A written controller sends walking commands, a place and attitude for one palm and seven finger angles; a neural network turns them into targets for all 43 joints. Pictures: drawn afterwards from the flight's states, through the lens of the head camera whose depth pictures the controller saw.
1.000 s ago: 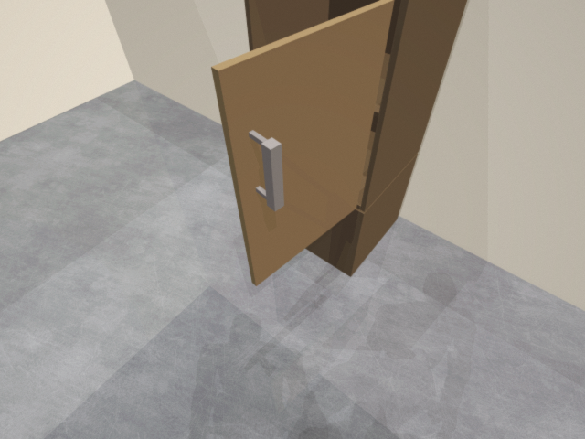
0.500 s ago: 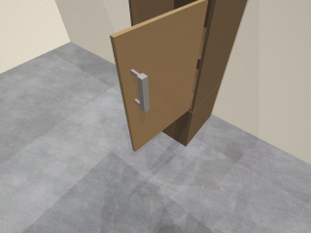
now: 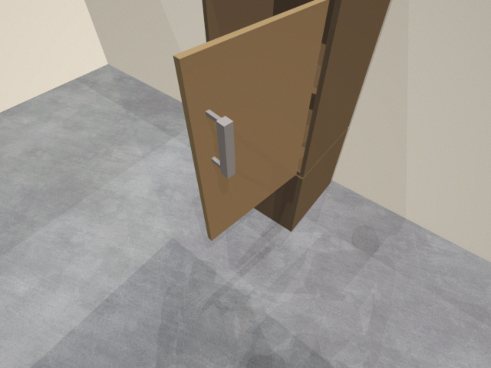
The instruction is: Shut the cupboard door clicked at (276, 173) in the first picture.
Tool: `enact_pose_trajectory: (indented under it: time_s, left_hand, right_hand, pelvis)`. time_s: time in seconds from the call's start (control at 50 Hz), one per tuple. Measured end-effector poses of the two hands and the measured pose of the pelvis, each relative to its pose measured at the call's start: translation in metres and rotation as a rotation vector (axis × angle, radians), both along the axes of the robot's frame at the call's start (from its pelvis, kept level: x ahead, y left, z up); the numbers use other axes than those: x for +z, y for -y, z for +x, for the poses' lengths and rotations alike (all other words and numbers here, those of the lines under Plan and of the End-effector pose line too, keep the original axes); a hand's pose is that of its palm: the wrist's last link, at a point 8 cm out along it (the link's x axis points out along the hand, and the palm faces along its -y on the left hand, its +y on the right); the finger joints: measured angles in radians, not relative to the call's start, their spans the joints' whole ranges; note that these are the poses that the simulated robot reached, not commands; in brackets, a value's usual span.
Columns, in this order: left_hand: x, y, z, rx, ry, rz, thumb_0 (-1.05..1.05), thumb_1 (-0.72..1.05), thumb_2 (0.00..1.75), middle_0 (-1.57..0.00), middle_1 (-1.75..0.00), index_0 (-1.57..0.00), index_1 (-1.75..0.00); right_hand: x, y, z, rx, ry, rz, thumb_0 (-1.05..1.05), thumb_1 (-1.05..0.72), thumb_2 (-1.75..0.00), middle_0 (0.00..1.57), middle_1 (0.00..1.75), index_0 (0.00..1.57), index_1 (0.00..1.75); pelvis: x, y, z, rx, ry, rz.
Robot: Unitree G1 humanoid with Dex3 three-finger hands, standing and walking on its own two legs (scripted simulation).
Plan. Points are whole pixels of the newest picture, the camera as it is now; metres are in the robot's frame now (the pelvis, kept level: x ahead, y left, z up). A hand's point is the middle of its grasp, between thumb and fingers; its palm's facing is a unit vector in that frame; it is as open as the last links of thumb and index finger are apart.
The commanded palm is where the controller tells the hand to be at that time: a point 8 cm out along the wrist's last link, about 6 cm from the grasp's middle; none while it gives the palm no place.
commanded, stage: walk to a spot facing it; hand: left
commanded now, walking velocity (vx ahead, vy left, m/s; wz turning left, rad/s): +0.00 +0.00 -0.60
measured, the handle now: (219, 144) +0.54 +0.09 +0.05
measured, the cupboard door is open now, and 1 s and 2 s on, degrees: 82 82 82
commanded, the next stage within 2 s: none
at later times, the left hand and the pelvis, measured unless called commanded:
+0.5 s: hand out of the picture +0.11 +0.20 -0.17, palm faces -0.19 -0.94 -0.27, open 7.3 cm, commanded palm none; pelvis -0.02 +0.01 -0.01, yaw -14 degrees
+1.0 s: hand (189, 347) +0.19 +0.13 -0.18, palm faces -0.49 -0.85 -0.19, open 7.3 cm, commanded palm none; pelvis +0.01 +0.00 -0.01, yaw -32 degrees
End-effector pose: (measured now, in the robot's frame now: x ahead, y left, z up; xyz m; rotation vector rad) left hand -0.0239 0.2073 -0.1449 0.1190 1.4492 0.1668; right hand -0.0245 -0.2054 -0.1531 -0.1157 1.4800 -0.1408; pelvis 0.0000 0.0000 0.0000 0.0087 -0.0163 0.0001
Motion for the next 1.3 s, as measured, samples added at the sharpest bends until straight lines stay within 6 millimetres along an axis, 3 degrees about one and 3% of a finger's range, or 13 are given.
enact_pose_trajectory:
  time_s: [0.22, 0.3, 0.4, 0.5, 0.58, 0.64, 0.72, 0.86, 1.0, 1.08, 1.16, 1.22, 1.3]
  left_hand:
    - [-0.010, -0.024, 0.019, -0.066, -0.020, 0.006, 0.00, 0.91, 0.90, -0.20, -0.30, -0.20, -0.30]
    - [-0.013, -0.041, 0.043, -0.112, 0.016, 0.018, 0.00, 0.91, 0.90, -0.20, -0.30, -0.20, -0.30]
    - [-0.004, -0.052, 0.091, -0.191, 0.096, 0.052, 0.00, 0.91, 0.90, -0.20, -0.30, -0.20, -0.30]
    - [0.008, -0.038, 0.140, -0.280, 0.197, 0.077, 0.00, 0.91, 0.90, -0.19, -0.30, -0.20, -0.30]
    - [0.005, -0.019, 0.166, -0.353, 0.265, 0.102, 0.00, 0.91, 0.90, -0.19, -0.30, -0.20, -0.30]
    - [0.005, -0.007, 0.169, -0.396, 0.249, 0.107, 0.00, 0.91, 0.90, -0.19, -0.30, -0.20, -0.30]
    - [0.003, 0.004, 0.166, -0.452, 0.177, 0.087, 0.00, 0.91, 0.90, -0.20, -0.30, -0.20, -0.30]
    - [-0.016, 0.010, 0.184, -0.520, 0.125, 0.010, 0.00, 0.91, 0.90, -0.20, -0.30, -0.21, -0.30]
    - [-0.010, 0.034, 0.235, -0.601, 0.193, -0.035, 0.01, 0.91, 0.90, -0.20, -0.30, -0.20, -0.30]
    - [0.000, 0.062, 0.262, -0.692, 0.234, -0.041, 0.00, 0.91, 0.90, -0.19, -0.30, -0.20, -0.30]
    - [0.003, 0.096, 0.284, -0.799, 0.286, -0.025, 0.00, 0.91, 0.90, -0.19, -0.30, -0.20, -0.30]
    - [0.004, 0.114, 0.292, -0.854, 0.315, -0.001, 0.00, 0.91, 0.90, -0.19, -0.30, -0.20, -0.30]
    - [0.008, 0.126, 0.291, -0.900, 0.283, 0.014, 0.00, 0.91, 0.90, -0.20, -0.30, -0.20, -0.30]
  right_hand:
    - [-0.002, 0.009, -0.001, -0.108, 0.045, -0.067, 0.00, -0.91, -0.90, 0.20, 0.30, 0.20, 0.30]
    - [0.001, 0.012, -0.002, -0.137, 0.079, -0.104, 0.00, -0.91, -0.90, 0.20, 0.30, 0.20, 0.30]
    - [0.002, 0.017, -0.012, -0.160, 0.110, -0.116, 0.00, -0.91, -0.90, 0.20, 0.30, 0.20, 0.30]
    - [-0.005, 0.030, -0.018, -0.190, 0.111, -0.096, 0.00, -0.90, -0.90, 0.20, 0.30, 0.20, 0.30]
    - [-0.022, 0.051, -0.018, -0.236, 0.128, -0.079, 0.00, -0.90, -0.90, 0.20, 0.30, 0.20, 0.30]
    - [-0.021, 0.067, -0.009, -0.271, 0.146, -0.097, 0.00, -0.90, -0.90, 0.20, 0.30, 0.20, 0.30]
    - [-0.002, 0.081, 0.012, -0.316, 0.235, -0.141, 0.00, -0.91, -0.90, 0.20, 0.30, 0.20, 0.29]
    - [0.020, 0.078, 0.030, -0.376, 0.351, -0.227, 0.00, -0.91, -0.90, 0.20, 0.30, 0.20, 0.29]
    - [0.029, 0.054, -0.015, -0.423, 0.232, -0.223, 0.00, -0.90, -0.90, 0.20, 0.30, 0.20, 0.30]
    - [0.024, 0.046, -0.051, -0.513, 0.170, -0.199, 0.00, -0.90, -0.90, 0.20, 0.30, 0.20, 0.30]
    - [0.005, 0.046, -0.091, -0.619, 0.125, -0.172, 0.00, -0.90, -0.90, 0.20, 0.30, 0.21, 0.30]
    - [-0.006, 0.050, -0.113, -0.688, 0.077, -0.165, 0.00, -0.90, -0.90, 0.20, 0.30, 0.20, 0.30]
    - [0.002, 0.056, -0.119, -0.745, 0.076, -0.183, 0.00, -0.91, -0.90, 0.20, 0.30, 0.20, 0.30]
  pelvis:
    - [-0.009, -0.011, -0.010, -0.089, -0.013, -0.014]
    - [-0.012, -0.018, -0.014, -0.131, -0.022, -0.005]
    - [-0.011, -0.019, -0.019, -0.191, -0.022, 0.004]
    - [-0.012, -0.009, -0.020, -0.244, -0.023, -0.003]
    - [-0.027, 0.009, -0.018, -0.284, -0.033, 0.007]
    - [-0.025, 0.011, -0.019, -0.328, -0.037, 0.000]
    - [-0.016, 0.011, -0.015, -0.396, -0.047, 0.015]
    - [-0.019, -0.002, 0.004, -0.496, -0.063, 0.000]
    - [-0.009, 0.003, 0.010, -0.566, -0.052, -0.020]
    - [-0.007, 0.011, 0.011, -0.626, -0.055, -0.029]
    - [-0.019, 0.027, 0.011, -0.683, -0.048, -0.012]
    - [-0.023, 0.032, 0.009, -0.723, -0.043, -0.008]
    - [-0.016, 0.034, 0.011, -0.775, -0.041, 0.005]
